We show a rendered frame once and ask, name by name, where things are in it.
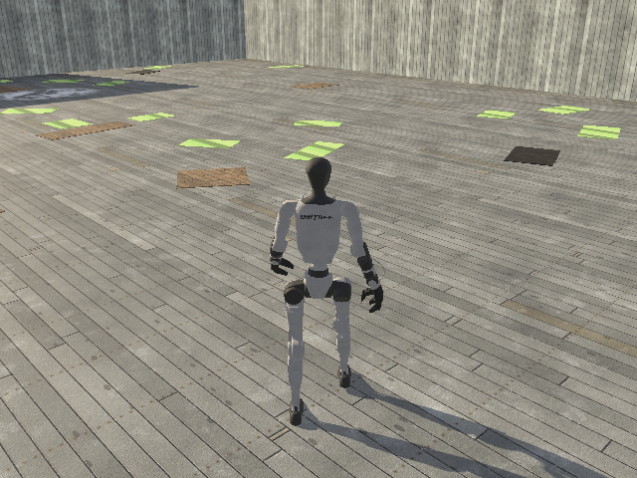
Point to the robot left hand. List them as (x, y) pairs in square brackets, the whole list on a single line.
[(285, 263)]

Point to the robot left forearm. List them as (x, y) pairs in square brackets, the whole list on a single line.
[(276, 257)]

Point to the right robot upper arm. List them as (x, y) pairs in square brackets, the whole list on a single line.
[(350, 211)]

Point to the left robot upper arm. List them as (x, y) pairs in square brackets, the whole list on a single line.
[(286, 211)]

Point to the robot torso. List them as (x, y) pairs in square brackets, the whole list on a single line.
[(318, 230)]

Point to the robot right hand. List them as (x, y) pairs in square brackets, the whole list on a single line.
[(377, 299)]

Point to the robot left foot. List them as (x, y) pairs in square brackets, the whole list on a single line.
[(296, 416)]

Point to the robot right forearm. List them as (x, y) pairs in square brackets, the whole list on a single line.
[(367, 269)]

